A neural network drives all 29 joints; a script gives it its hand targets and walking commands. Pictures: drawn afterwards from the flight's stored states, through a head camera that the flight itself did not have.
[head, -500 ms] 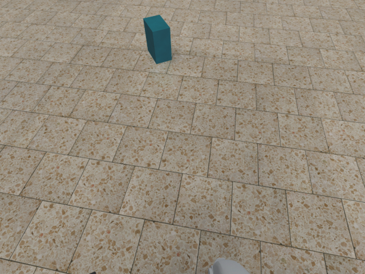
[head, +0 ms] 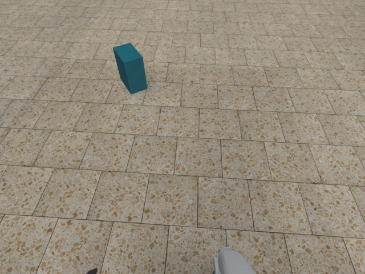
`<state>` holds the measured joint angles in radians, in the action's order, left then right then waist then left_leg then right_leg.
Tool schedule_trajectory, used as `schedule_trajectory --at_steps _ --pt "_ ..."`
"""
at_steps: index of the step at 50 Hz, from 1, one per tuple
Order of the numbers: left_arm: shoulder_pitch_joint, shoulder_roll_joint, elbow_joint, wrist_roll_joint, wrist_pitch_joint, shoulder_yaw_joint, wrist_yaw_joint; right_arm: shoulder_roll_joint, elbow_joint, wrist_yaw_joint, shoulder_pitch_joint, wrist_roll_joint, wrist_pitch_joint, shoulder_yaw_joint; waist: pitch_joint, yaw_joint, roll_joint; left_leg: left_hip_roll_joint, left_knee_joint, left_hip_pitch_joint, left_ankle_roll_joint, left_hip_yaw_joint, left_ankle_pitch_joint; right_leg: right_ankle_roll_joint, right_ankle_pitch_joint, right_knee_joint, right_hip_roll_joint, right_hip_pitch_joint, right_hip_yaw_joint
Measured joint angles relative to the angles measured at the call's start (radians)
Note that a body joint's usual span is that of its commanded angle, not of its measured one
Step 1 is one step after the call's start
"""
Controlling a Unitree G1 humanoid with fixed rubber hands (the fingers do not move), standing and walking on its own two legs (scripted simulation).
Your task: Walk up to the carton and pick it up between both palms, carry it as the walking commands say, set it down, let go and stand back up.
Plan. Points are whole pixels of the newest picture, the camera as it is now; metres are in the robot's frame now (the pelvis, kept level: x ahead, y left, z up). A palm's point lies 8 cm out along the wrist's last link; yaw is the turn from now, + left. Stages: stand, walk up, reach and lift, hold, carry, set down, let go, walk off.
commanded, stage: walk up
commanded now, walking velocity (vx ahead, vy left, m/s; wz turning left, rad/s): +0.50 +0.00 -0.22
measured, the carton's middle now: (130, 69) +1.64 +0.38 -0.59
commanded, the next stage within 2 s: none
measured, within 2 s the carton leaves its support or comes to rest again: neither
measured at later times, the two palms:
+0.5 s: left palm (102, 216) +0.29 +0.23 -0.12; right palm (294, 207) +0.28 -0.27 -0.09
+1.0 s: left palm (131, 156) +0.47 +0.17 -0.11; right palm (283, 116) +0.59 -0.34 -0.08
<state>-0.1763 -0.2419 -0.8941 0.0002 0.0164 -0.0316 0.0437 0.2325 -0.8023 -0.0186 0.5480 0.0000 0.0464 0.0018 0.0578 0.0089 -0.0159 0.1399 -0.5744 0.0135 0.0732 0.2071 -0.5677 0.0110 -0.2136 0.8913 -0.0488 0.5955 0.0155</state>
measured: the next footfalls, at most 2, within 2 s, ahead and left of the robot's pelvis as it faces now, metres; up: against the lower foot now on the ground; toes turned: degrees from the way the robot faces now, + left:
right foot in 0.04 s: +0.17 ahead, -0.15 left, +0.00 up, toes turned -2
left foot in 0.36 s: +0.21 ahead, +0.10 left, +0.00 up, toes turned +6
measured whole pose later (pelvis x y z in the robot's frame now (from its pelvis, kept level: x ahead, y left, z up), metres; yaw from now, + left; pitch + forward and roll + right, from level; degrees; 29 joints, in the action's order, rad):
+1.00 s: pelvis +0.44 -0.09 +0.02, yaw -6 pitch +0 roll +1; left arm -0.32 -0.24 -1.00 0.00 0.05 -0.03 0.01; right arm 0.24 -0.81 -0.05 0.01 0.00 0.03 0.00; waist 0.07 0.01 -0.01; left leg 0.08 -0.94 -0.42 0.08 0.10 -0.45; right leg 0.01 -0.35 0.62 -0.03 0.27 -0.01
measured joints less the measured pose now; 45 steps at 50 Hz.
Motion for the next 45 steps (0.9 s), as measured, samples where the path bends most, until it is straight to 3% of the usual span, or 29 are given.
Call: schedule_trajectory --at_steps 2,4,6,8,12,15,18,21,24,28,31,35,37,40,45 --pt "0.006 -0.002 0.015 0.000 0.017 0.000 0.000 0.000 0.000 0.000 0.027 0.000 -0.011 0.000 -0.012 -0.001 -0.004 0.003 -0.039 0.013 0.006 0.006 -0.029 -0.002 -0.010 -0.117 0.004 -0.034 -0.013" --pt "0.006 0.003 0.005 0.000 0.038 0.000 0.000 0.010 -0.006 0.002 -0.023 0.000 -0.020 0.000 0.011 -0.004 0.017 0.015 -0.261 -0.041 0.006 -0.036 0.000 -0.008 -0.068 -0.085 0.031 -0.056 -0.015" --pt "-0.004 0.003 -0.007 0.000 0.046 0.000 -0.010 0.011 -0.004 0.001 -0.108 0.000 -0.021 0.000 0.027 -0.003 0.014 -0.021 -0.514 -0.157 0.006 -0.081 0.009 -0.008 -0.090 -0.098 0.033 -0.095 -0.010" --pt "-0.028 0.003 -0.028 0.000 0.050 0.000 -0.021 0.011 -0.003 0.000 -0.210 0.000 -0.021 0.000 0.032 -0.002 0.011 -0.044 -0.598 -0.250 0.006 -0.085 0.034 -0.008 -0.082 -0.156 0.033 -0.153 -0.009" --pt "-0.079 0.003 -0.082 0.000 0.048 0.001 -0.035 0.011 -0.003 -0.015 -0.414 0.000 -0.021 0.000 0.037 0.000 0.009 -0.053 -0.548 -0.380 0.006 -0.087 0.045 -0.008 -0.079 -0.256 0.037 -0.258 -0.009" --pt "-0.107 0.003 -0.113 0.000 0.033 0.001 -0.036 0.012 -0.003 -0.022 -0.519 0.000 -0.020 0.000 0.033 0.001 0.003 -0.053 -0.365 -0.396 0.006 -0.088 0.067 -0.008 -0.103 -0.281 0.039 -0.307 -0.010" --pt "-0.128 0.004 -0.129 0.000 0.020 0.000 -0.036 0.013 -0.004 -0.017 -0.536 0.000 0.005 0.000 -0.010 0.002 0.013 -0.045 -0.090 -0.346 -0.003 -0.090 0.213 -0.016 -0.154 -0.236 0.055 -0.300 -0.012" --pt "-0.122 0.002 -0.123 0.000 0.018 0.000 -0.037 0.003 -0.006 -0.009 -0.451 0.000 0.012 0.000 -0.030 0.002 -0.002 -0.043 -0.098 -0.303 -0.060 -0.070 0.184 -0.016 -0.173 0.059 0.052 -0.204 -0.011" --pt "-0.092 0.002 -0.086 0.000 0.016 0.000 -0.030 0.003 -0.006 -0.004 -0.305 0.000 0.012 0.000 -0.040 0.002 -0.003 -0.038 -0.067 -0.237 -0.065 -0.069 0.138 -0.016 -0.109 0.211 0.035 -0.119 -0.009" --pt "-0.031 0.001 -0.037 0.000 0.006 0.000 -0.014 0.002 -0.006 -0.001 -0.138 0.000 0.011 0.000 -0.022 0.002 -0.002 -0.033 -0.025 -0.151 -0.050 -0.059 0.103 -0.016 -0.038 0.209 0.001 -0.030 -0.009" --pt "0.020 0.001 -0.006 0.000 0.003 0.000 -0.001 0.002 -0.006 0.001 -0.052 0.000 0.005 0.000 0.003 0.001 0.004 -0.019 -0.009 -0.086 -0.026 -0.048 0.065 -0.016 -0.018 0.085 -0.006 -0.010 -0.010" --pt "0.044 0.000 0.023 0.000 0.020 0.000 0.003 0.002 -0.005 0.001 0.004 0.000 -0.009 0.000 -0.010 0.000 0.003 -0.009 -0.038 -0.040 0.002 -0.033 0.001 -0.016 -0.020 -0.136 -0.006 -0.048 -0.026" --pt "0.041 0.003 0.007 0.000 0.038 0.000 0.003 0.011 -0.011 0.002 -0.047 0.000 -0.019 0.000 0.014 -0.002 0.020 -0.001 -0.235 -0.084 0.002 -0.066 0.020 -0.013 -0.070 -0.105 0.015 -0.072 -0.027" --pt "0.006 0.003 -0.016 0.000 0.048 0.001 -0.010 0.011 -0.009 0.001 -0.169 0.000 -0.020 0.000 0.029 -0.001 0.016 -0.043 -0.532 -0.226 0.002 -0.102 0.058 -0.005 -0.091 -0.134 0.015 -0.138 -0.026" --pt "-0.085 0.003 -0.073 0.000 0.046 0.001 -0.027 0.011 -0.009 -0.015 -0.398 0.000 -0.020 0.000 0.029 0.000 0.016 -0.061 -0.555 -0.393 0.002 -0.104 0.107 -0.004 -0.093 -0.241 0.017 -0.254 -0.027"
